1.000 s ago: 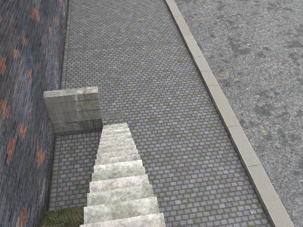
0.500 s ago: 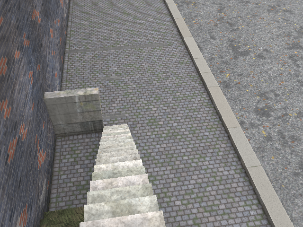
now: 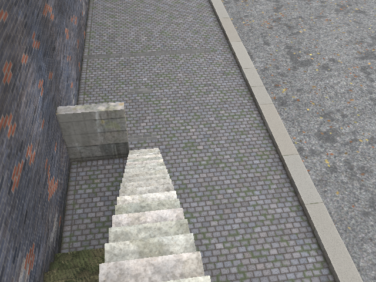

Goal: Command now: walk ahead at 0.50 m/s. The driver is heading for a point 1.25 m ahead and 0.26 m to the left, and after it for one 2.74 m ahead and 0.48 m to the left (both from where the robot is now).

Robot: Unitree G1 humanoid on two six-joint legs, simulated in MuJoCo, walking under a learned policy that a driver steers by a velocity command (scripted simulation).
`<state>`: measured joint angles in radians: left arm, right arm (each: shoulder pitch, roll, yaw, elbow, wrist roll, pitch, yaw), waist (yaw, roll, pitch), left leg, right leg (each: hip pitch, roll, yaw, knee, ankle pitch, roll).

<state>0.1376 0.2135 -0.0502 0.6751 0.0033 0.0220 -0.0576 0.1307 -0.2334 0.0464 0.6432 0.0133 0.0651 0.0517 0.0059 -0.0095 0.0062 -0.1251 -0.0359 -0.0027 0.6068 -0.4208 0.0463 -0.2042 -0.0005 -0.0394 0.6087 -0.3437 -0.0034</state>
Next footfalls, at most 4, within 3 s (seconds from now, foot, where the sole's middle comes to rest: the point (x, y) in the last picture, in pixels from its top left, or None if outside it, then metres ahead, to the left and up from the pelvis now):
none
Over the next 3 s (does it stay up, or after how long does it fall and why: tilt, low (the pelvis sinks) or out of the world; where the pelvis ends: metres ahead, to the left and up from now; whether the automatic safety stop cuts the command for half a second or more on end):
stays up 0.01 0.00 0.00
